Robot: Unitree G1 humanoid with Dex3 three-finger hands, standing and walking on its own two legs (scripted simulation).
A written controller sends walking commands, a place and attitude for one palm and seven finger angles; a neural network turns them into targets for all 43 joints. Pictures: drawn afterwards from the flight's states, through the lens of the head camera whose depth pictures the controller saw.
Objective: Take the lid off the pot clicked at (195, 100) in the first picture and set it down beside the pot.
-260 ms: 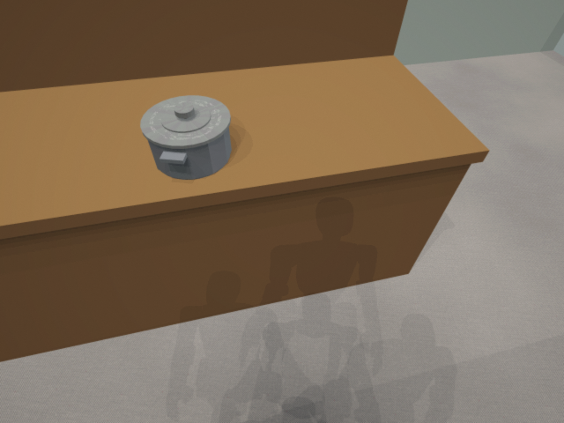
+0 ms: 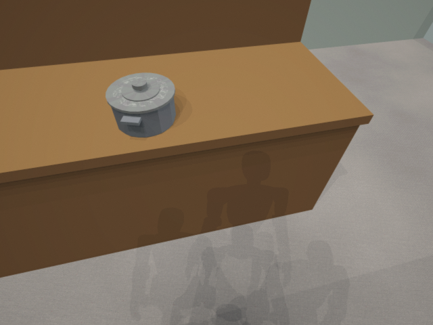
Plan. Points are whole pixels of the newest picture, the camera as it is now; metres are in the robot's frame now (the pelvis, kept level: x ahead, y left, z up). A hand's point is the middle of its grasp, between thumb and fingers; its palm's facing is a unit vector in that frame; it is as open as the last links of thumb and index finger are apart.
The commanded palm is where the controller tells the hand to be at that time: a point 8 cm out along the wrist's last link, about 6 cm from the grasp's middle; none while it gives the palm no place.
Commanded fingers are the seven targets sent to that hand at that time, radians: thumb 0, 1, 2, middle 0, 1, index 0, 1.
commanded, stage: look at it before walking up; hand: left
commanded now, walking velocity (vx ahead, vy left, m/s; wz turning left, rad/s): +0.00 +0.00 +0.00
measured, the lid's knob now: (139, 84) +0.73 +0.27 +0.04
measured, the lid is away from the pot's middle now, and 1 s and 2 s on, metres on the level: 0.00 0.00 0.00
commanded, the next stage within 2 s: turn to face it in 0.38 s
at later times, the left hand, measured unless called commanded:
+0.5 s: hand out of the picture +0.01 +0.17 -0.18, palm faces +0.02 -0.98 -0.19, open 7.4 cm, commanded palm none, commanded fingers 0.00 0.90 0.90 -0.20 -0.30 -0.20 -0.30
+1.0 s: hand out of the picture +0.01 +0.20 -0.19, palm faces +0.18 -0.95 -0.24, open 7.4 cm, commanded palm none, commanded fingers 0.00 0.90 0.90 -0.20 -0.30 -0.20 -0.30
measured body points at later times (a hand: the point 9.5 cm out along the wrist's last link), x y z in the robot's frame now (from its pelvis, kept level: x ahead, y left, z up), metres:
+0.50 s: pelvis +0.01 +0.00 +0.00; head +0.02 +0.00 +0.45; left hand +0.01 +0.22 -0.16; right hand +0.01 -0.22 -0.16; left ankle -0.03 +0.11 -0.74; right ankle -0.03 -0.13 -0.74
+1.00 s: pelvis -0.01 +0.00 -0.01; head +0.03 +0.02 +0.44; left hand +0.00 +0.25 -0.17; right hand +0.07 -0.24 -0.16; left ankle -0.03 +0.10 -0.74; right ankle -0.04 -0.13 -0.70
